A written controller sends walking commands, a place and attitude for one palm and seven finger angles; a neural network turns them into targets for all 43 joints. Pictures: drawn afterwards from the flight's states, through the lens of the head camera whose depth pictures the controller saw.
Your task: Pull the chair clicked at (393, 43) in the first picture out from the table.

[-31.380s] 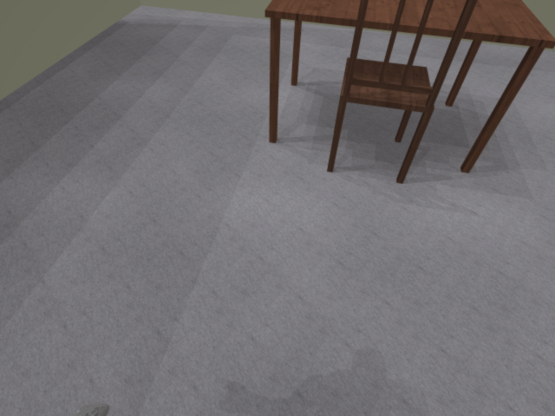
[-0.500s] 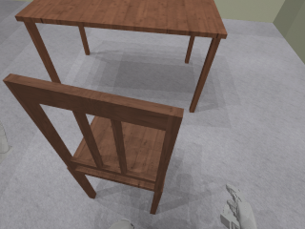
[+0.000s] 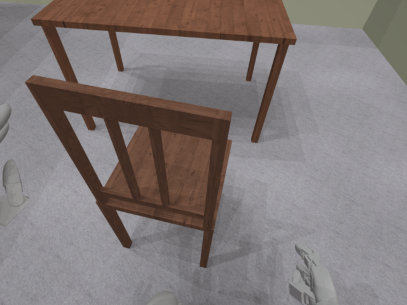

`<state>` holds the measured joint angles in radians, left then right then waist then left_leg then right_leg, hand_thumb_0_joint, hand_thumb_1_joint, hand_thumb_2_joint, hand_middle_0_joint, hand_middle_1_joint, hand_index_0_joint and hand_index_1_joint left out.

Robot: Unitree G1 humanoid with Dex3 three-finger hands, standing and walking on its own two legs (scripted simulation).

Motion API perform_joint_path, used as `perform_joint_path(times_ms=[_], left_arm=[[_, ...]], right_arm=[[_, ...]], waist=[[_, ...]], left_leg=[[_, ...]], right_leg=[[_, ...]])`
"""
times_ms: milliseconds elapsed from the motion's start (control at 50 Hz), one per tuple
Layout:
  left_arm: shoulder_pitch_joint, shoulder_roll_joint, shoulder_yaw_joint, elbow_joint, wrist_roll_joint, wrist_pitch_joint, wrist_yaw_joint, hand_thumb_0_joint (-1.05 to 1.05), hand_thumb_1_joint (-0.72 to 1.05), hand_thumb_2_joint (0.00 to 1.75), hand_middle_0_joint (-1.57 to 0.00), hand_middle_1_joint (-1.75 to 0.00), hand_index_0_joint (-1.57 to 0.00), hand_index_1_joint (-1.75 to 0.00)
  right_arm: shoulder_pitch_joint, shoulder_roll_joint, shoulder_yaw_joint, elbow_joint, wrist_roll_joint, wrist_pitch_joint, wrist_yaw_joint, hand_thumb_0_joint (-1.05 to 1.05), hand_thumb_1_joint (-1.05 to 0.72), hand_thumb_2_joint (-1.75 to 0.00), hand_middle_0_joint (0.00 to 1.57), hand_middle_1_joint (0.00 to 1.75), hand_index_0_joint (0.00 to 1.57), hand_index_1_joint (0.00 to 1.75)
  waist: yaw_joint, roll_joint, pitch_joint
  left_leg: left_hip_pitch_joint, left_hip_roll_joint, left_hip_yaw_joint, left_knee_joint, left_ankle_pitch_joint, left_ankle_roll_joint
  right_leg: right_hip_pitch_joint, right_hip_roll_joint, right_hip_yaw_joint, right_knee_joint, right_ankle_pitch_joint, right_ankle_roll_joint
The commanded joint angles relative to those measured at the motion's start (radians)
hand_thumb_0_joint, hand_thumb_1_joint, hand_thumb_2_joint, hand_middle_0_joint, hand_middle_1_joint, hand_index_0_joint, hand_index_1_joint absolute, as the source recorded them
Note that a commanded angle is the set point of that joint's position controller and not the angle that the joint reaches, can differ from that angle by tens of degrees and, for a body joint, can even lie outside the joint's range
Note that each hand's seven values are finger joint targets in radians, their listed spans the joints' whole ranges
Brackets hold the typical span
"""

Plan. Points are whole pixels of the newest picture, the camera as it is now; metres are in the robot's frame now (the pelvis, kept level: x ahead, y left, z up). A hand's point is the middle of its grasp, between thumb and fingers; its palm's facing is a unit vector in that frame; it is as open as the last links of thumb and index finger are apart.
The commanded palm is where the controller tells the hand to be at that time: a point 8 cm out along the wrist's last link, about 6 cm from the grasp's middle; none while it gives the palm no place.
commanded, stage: stop stepping back and stand still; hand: left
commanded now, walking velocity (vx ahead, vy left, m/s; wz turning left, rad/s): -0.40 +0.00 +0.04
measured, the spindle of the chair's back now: (126, 164) +0.43 +0.24 -0.05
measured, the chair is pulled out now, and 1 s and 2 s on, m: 0.61 0.61 0.61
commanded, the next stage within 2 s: let the arm hang, fingers relaxed in 1.34 s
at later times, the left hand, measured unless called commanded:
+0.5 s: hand out of the picture +0.08 +0.30 +0.18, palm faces +0.57 -0.74 -0.34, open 7.4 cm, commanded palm +0.03 +0.32 +0.19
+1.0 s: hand out of the picture +0.07 +0.31 +0.17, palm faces +0.51 -0.74 -0.43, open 7.4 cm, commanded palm +0.00 +0.34 +0.19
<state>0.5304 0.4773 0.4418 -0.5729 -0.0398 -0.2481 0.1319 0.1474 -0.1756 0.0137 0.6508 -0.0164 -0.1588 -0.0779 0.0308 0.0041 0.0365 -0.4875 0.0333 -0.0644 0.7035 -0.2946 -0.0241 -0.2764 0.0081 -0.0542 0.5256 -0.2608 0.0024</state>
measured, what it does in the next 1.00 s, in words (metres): walks backwards: left foot, then right foot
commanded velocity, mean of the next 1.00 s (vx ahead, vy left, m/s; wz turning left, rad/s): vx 0.13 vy -0.02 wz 0.00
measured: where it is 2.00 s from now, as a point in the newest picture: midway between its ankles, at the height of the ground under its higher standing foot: outside the picture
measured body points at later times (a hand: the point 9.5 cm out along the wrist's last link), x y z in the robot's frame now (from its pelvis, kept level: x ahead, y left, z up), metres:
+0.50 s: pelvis -0.09 +0.01 -0.01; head -0.13 +0.03 +0.44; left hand +0.05 +0.33 +0.20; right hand +0.07 -0.22 -0.08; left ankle -0.03 +0.13 -0.72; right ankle +0.01 -0.12 -0.73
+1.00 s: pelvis -0.11 +0.03 +0.00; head -0.13 +0.05 +0.45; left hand +0.03 +0.35 +0.19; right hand +0.06 -0.20 -0.07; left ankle -0.10 +0.14 -0.73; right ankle -0.09 -0.08 -0.73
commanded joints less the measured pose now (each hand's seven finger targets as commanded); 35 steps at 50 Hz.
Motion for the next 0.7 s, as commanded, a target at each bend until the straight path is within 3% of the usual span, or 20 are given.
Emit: perform_joint_path(times_ms=[0,40,80,100,140,160,200,260,360,420,460,480,500,520,540,580,620,640,660,680], left_arm=[[-0.036,0.147,0.131,-0.083,-0.007,-0.021,0.033,0.00,0.90,0.90,-0.20,-0.30,-0.20,-0.30],[0.055,0.127,0.138,-0.070,-0.005,-0.003,0.044,0.00,0.90,0.90,-0.20,-0.30,-0.20,-0.30],[0.073,0.129,0.118,-0.166,-0.011,0.006,0.054,0.00,0.90,0.90,-0.20,-0.30,-0.20,-0.30],[0.100,0.147,0.123,-0.186,-0.014,0.002,0.063,0.00,0.90,0.90,-0.20,-0.30,-0.20,-0.30],[0.054,0.160,0.119,-0.288,0.003,-0.017,0.072,0.00,0.90,0.90,-0.20,-0.30,-0.20,-0.30],[0.076,0.167,0.137,-0.260,0.006,-0.018,0.069,0.00,0.90,0.90,-0.20,-0.30,-0.20,-0.30],[-0.004,0.182,0.148,-0.266,0.024,-0.013,0.065,0.00,0.90,0.90,-0.20,-0.30,-0.20,-0.30],[-0.030,0.139,0.116,-0.138,0.026,-0.006,0.060,0.00,0.90,0.90,-0.20,-0.30,-0.20,-0.30],[-0.140,0.119,0.062,-0.088,0.024,0.001,0.049,0.00,0.90,0.90,-0.20,-0.30,-0.20,-0.30],[-0.191,0.110,0.054,-0.057,0.018,0.014,0.055,0.00,0.90,0.90,-0.20,-0.30,-0.20,-0.30],[-0.206,0.100,0.041,-0.068,0.018,0.020,0.058,0.00,0.90,0.90,-0.20,-0.30,-0.20,-0.30],[-0.211,0.103,0.045,-0.103,0.020,0.022,0.056,0.00,0.90,0.90,-0.20,-0.30,-0.20,-0.30],[-0.202,0.112,0.056,-0.126,0.023,0.026,0.054,0.00,0.90,0.90,-0.20,-0.30,-0.20,-0.30],[-0.230,0.134,0.079,-0.174,0.041,0.023,0.049,0.00,0.90,0.90,-0.20,-0.30,-0.20,-0.30],[-0.210,0.148,0.092,-0.139,0.050,0.018,0.037,0.00,0.90,0.90,-0.20,-0.30,-0.20,-0.30],[-0.115,0.121,0.074,-0.074,0.034,0.004,0.027,0.00,0.90,0.90,-0.20,-0.30,-0.20,-0.30],[-0.039,0.125,0.076,-0.062,0.019,0.006,0.023,0.00,0.90,0.90,-0.20,-0.30,-0.20,-0.30],[-0.048,0.145,0.085,-0.077,0.023,0.007,0.016,0.00,0.90,0.90,-0.20,-0.30,-0.20,-0.30],[-0.087,0.159,0.086,-0.089,0.026,0.006,0.009,0.00,0.90,0.90,-0.20,-0.30,-0.20,-0.30],[-0.135,0.189,0.105,-0.120,0.006,0.012,0.011,0.00,0.90,0.90,-0.20,-0.30,-0.20,-0.30]], right_arm=[[-0.081,-0.088,-0.051,-0.143,0.009,-0.023,-0.013,0.00,-0.90,-0.90,0.20,0.30,0.20,0.30],[-0.077,-0.075,-0.021,-0.175,0.021,0.003,-0.022,0.00,-0.90,-0.90,0.20,0.30,0.20,0.30],[-0.029,-0.112,-0.029,-0.193,0.029,0.013,-0.024,0.00,-0.90,-0.90,0.20,0.30,0.20,0.30],[-0.018,-0.132,-0.048,-0.195,0.032,0.005,-0.034,0.00,-0.90,-0.90,0.20,0.30,0.20,0.30],[-0.023,-0.175,-0.060,-0.212,0.034,-0.022,-0.033,0.00,-0.90,-0.90,0.20,0.30,0.20,0.30],[-0.016,-0.173,-0.060,-0.207,0.044,-0.032,-0.030,0.00,-0.90,-0.90,0.20,0.30,0.20,0.30],[-0.025,-0.159,-0.047,-0.198,0.037,-0.043,-0.030,0.00,-0.90,-0.90,0.20,0.30,0.20,0.30],[0.014,-0.166,-0.058,-0.152,0.034,-0.048,-0.023,0.00,-0.90,-0.90,0.20,0.30,0.20,0.30],[0.040,-0.164,-0.059,-0.115,0.016,-0.036,-0.023,0.00,-0.90,-0.90,0.20,0.30,0.20,0.30],[0.034,-0.156,-0.043,-0.096,0.009,-0.029,-0.024,0.00,-0.90,-0.90,0.20,0.30,0.20,0.30],[0.017,-0.158,-0.037,-0.110,0.012,-0.024,-0.029,0.00,-0.90,-0.90,0.20,0.30,0.20,0.30],[0.009,-0.165,-0.036,-0.124,0.013,-0.021,-0.028,0.00,-0.90,-0.90,0.20,0.30,0.20,0.30],[-0.006,-0.168,-0.036,-0.140,0.012,-0.020,-0.030,0.00,-0.90,-0.90,0.20,0.30,0.20,0.30],[-0.016,-0.160,-0.046,-0.161,0.004,-0.025,-0.024,0.00,-0.90,-0.90,0.20,0.30,0.20,0.30],[-0.019,-0.136,-0.054,-0.166,0.000,-0.025,-0.007,0.00,-0.90,-0.90,0.20,0.30,0.20,0.30],[-0.011,-0.130,-0.049,-0.153,0.026,-0.034,0.020,0.00,-0.90,-0.90,0.20,0.30,0.20,0.30],[-0.019,-0.140,-0.041,-0.162,0.021,-0.023,0.011,0.00,-0.90,-0.90,0.20,0.30,0.20,0.30],[-0.018,-0.134,-0.040,-0.164,0.009,-0.011,0.007,0.00,-0.90,-0.90,0.20,0.30,0.20,0.30],[-0.004,-0.126,-0.048,-0.159,0.005,0.003,0.004,0.00,-0.90,-0.90,0.20,0.30,0.20,0.30],[0.012,-0.129,-0.053,-0.156,0.019,0.008,0.001,0.00,-0.90,-0.90,0.20,0.30,0.20,0.30]], waist=[[-0.033,-0.205,-0.140],[-0.041,-0.149,-0.157],[-0.057,-0.060,-0.197],[-0.050,-0.006,-0.186],[-0.024,0.174,-0.140],[-0.020,0.170,-0.145],[-0.038,0.316,-0.083],[-0.041,0.152,-0.088],[-0.061,-0.119,-0.025],[-0.068,-0.130,-0.058],[-0.070,-0.020,-0.018],[-0.070,0.099,-0.008],[-0.067,0.294,0.003],[-0.048,0.412,-0.003],[-0.030,0.352,-0.003],[-0.008,0.165,-0.026],[-0.007,0.230,-0.027],[-0.014,0.185,-0.027],[-0.023,-0.015,-0.002],[-0.031,-0.234,-0.035]], left_leg=[[0.000,-0.023,-0.014,0.403,-0.236,0.019],[0.074,0.018,0.011,0.144,-0.170,0.022],[0.213,-0.021,0.100,-0.207,-0.027,0.032],[0.256,0.005,0.087,-0.319,-0.023,0.045],[0.184,0.172,-0.125,-0.404,-0.091,0.123],[0.135,0.183,-0.143,-0.420,-0.184,0.126],[-0.060,0.165,-0.161,-0.518,-0.469,0.121],[-0.042,0.079,-0.070,-0.387,-0.352,0.097],[0.211,-0.048,0.062,-0.010,-0.203,0.055],[0.307,-0.027,0.066,0.003,-0.164,0.058],[0.285,0.013,-0.016,-0.107,-0.280,0.078],[0.230,0.060,-0.122,-0.247,-0.403,0.099],[0.080,0.161,-0.289,-0.513,-0.604,0.128],[-0.137,0.230,-0.381,-0.652,-0.706,0.155],[-0.243,0.210,-0.318,-0.647,-0.607,0.158],[-0.105,0.150,-0.164,-0.529,-0.393,0.130],[-0.126,0.115,-0.105,-0.477,-0.455,0.082],[-0.138,0.070,-0.050,-0.362,-0.417,0.057],[-0.129,-0.032,0.051,-0.067,-0.319,0.034],[-0.063,-0.092,0.095,0.316,-0.157,0.018]], right_leg=[[-0.042,-0.409,0.227,-0.190,0.533,-0.228],[0.004,-0.312,0.138,-0.104,0.517,-0.140],[0.009,-0.239,0.111,-0.089,0.169,-0.070],[0.017,-0.205,0.106,-0.087,0.033,-0.043],[0.000,-0.097,0.051,-0.002,-0.124,0.017],[0.022,-0.072,0.033,0.017,-0.170,0.023],[0.114,-0.042,0.016,0.118,-0.186,0.015],[0.160,-0.041,0.020,-0.021,-0.131,0.010],[-0.220,-0.184,0.211,-0.293,-0.420,-0.087],[-0.287,-0.209,0.179,-0.254,-0.448,-0.098],[-0.342,-0.148,0.121,-0.141,-0.504,-0.073],[-0.320,-0.087,0.080,-0.005,-0.473,-0.048],[-0.200,0.010,-0.010,0.257,-0.355,-0.005],[-0.027,0.063,-0.015,0.560,-0.257,0.014],[0.058,0.061,0.006,0.693,-0.216,0.011],[0.088,0.018,-0.035,0.308,-0.248,-0.011],[0.218,0.038,-0.077,0.021,-0.237,-0.040],[0.257,0.008,-0.017,-0.118,-0.236,-0.065],[0.185,-0.094,0.171,-0.272,-0.259,-0.118],[0.025,-0.301,0.431,-0.409,-0.276,-0.205]])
